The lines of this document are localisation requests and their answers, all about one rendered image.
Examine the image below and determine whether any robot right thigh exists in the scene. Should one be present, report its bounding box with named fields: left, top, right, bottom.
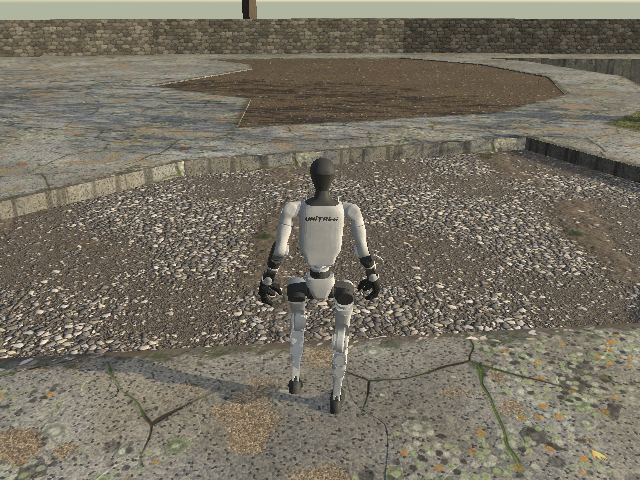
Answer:
left=331, top=279, right=355, bottom=353

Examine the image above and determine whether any right robot upper arm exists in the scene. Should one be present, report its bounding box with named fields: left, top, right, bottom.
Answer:
left=342, top=202, right=370, bottom=258

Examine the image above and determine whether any robot right forearm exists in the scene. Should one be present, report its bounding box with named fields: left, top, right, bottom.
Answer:
left=359, top=242, right=379, bottom=282

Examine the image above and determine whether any robot left foot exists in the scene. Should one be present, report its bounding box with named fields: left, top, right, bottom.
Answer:
left=288, top=376, right=303, bottom=394

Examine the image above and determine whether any robot right hand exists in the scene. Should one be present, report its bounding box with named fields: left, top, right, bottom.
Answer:
left=357, top=278, right=381, bottom=300

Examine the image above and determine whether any left robot upper arm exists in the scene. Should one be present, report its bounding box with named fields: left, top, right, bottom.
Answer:
left=273, top=201, right=301, bottom=257

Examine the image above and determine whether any robot left hand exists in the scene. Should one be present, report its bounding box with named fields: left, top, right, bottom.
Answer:
left=258, top=280, right=282, bottom=306

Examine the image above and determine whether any robot left forearm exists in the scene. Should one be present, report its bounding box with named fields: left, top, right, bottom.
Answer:
left=261, top=241, right=283, bottom=285

